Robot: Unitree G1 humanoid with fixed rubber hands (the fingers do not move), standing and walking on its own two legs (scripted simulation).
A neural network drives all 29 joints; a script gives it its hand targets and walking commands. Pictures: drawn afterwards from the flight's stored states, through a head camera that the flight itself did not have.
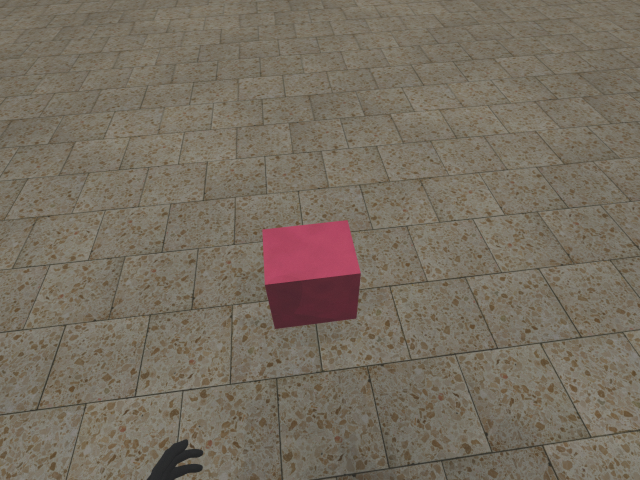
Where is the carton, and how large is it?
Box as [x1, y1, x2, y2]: [262, 220, 360, 328]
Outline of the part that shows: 347,220 262,229 265,287 275,328 355,318 360,272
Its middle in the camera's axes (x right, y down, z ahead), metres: -0.04 +0.11 +1.34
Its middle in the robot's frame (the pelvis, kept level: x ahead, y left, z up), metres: +0.88 -0.02 -0.62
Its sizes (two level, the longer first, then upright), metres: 0.294 0.230 0.275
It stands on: the floor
